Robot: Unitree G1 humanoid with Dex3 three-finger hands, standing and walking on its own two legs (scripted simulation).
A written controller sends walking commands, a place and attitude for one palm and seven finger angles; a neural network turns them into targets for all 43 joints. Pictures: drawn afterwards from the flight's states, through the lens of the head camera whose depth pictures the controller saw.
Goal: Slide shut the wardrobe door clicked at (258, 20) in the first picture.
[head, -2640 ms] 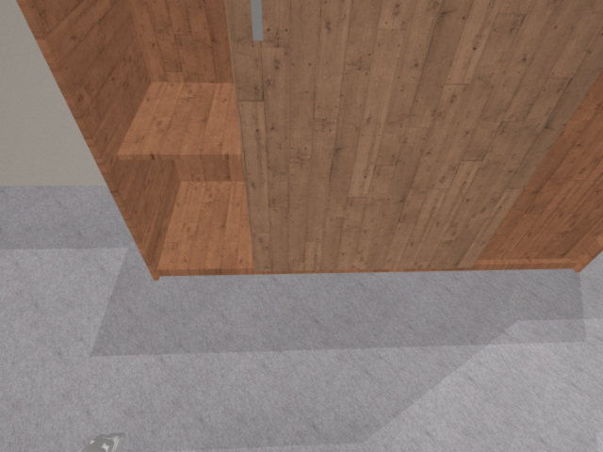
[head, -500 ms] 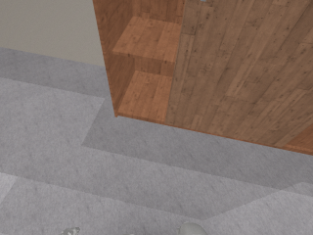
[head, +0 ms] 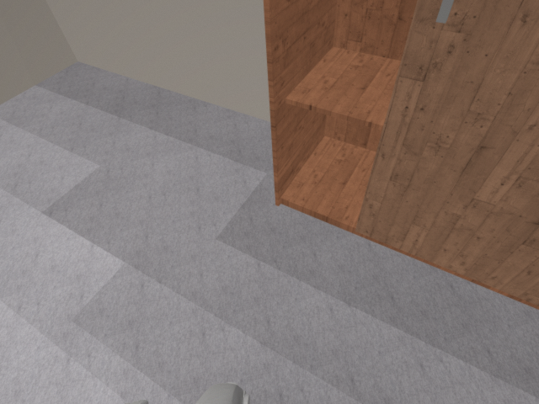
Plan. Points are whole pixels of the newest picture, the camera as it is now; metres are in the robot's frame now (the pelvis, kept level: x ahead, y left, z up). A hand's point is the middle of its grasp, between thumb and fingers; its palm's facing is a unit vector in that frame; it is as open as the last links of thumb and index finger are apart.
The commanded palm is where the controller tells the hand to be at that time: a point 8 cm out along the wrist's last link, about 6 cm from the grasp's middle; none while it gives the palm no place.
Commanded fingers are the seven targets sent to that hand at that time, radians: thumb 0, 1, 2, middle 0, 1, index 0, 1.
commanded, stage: walk to a spot facing it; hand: right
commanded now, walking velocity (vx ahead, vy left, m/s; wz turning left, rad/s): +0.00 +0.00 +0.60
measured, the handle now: out of the picture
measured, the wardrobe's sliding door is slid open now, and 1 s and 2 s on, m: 0.38 0.38 0.38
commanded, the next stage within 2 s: turn to face it in 1.04 s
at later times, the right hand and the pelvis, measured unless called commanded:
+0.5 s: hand out of the picture +0.15 -0.13 -0.16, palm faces -0.28 +0.94 -0.21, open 7.4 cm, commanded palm none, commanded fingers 0.00 -0.90 -0.90 0.20 0.30 0.20 0.30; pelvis +0.04 +0.04 +0.00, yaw +18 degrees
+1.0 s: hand (310, 286) +0.37 -0.06 -0.18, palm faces -0.57 +0.81 -0.15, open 7.4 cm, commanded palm none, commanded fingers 0.00 -0.90 -0.90 0.20 0.30 0.20 0.30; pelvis +0.19 +0.04 +0.00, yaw +36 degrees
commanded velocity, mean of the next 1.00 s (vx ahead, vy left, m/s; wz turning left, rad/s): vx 0.15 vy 0.00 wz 0.60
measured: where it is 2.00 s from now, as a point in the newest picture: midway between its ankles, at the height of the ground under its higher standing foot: (241, 392)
